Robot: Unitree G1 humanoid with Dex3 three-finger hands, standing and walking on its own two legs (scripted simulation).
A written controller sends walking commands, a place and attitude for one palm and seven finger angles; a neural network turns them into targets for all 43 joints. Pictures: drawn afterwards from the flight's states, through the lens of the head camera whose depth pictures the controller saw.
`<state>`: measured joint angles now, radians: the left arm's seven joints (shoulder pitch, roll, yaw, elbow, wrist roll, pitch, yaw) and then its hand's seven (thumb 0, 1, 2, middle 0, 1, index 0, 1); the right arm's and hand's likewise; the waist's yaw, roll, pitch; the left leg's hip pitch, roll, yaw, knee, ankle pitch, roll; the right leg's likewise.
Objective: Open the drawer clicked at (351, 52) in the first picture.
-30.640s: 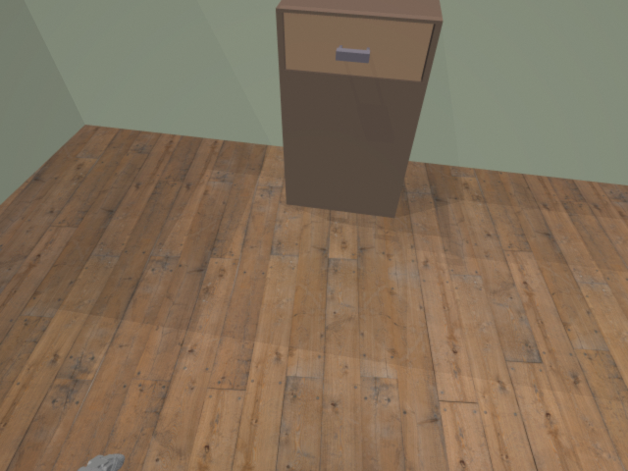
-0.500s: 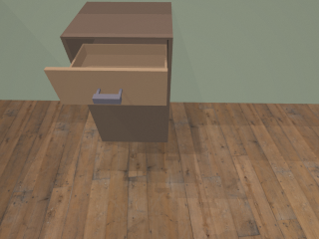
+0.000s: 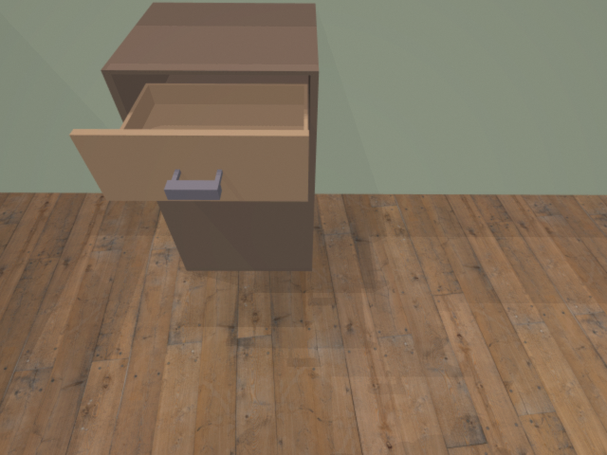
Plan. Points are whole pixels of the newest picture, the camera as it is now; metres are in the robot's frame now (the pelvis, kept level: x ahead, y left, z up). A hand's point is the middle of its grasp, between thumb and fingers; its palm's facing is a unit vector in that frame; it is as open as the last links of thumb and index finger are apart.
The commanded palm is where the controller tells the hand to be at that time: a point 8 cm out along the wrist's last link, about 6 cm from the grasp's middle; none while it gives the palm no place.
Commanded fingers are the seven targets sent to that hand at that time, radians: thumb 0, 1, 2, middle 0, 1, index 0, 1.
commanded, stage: look to check the result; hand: left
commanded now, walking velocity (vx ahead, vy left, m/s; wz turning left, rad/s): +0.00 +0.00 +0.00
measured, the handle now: (195, 182) +0.61 +0.25 -0.04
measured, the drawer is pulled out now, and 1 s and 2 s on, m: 0.24 0.24 0.24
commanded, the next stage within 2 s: come to a stop and stand still in 0.40 s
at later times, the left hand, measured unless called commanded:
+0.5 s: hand out of the picture +0.05 +0.21 -0.17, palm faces +0.00 -0.96 -0.28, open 7.4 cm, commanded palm none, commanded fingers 0.00 0.90 0.90 -0.20 -0.30 -0.20 -0.30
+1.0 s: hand out of the picture +0.11 +0.24 -0.15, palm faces -0.02 -0.95 -0.32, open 7.4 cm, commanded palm none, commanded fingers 0.00 0.90 0.90 -0.20 -0.30 -0.20 -0.30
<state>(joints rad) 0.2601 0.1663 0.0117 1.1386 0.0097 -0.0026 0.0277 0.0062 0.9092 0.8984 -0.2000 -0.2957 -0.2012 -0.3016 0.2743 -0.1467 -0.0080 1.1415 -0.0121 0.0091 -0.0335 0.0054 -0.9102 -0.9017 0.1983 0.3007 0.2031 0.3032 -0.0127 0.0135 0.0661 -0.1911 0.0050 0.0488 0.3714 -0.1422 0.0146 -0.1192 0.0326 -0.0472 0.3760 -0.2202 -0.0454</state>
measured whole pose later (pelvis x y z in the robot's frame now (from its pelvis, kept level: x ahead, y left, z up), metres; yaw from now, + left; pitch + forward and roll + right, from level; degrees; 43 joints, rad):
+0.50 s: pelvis +0.01 -0.01 +0.00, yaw +0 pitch -2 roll +0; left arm 0.18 0.25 0.02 1.13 0.01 -0.02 0.02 0.01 0.91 0.90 -0.20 -0.30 -0.20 -0.30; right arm 0.16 -0.25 -0.02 1.12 -0.01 0.00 -0.02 0.01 -0.91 -0.90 0.20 0.30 0.20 0.30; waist -0.01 0.01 0.07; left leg -0.16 0.02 0.04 0.34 -0.14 0.00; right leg -0.08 0.05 -0.05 0.32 -0.20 -0.06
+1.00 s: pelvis +0.01 +0.01 +0.00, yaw +0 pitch -2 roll +0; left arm 0.16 0.31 -0.01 0.98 0.01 -0.01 0.01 0.01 0.90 0.90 -0.20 -0.30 -0.20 -0.30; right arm 0.16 -0.31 0.02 1.00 -0.02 -0.01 0.00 0.01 -0.91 -0.90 0.20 0.30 0.21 0.30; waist 0.00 0.01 0.00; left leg -0.20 0.00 0.06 0.44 -0.20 0.02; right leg -0.13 0.02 -0.04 0.45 -0.27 -0.04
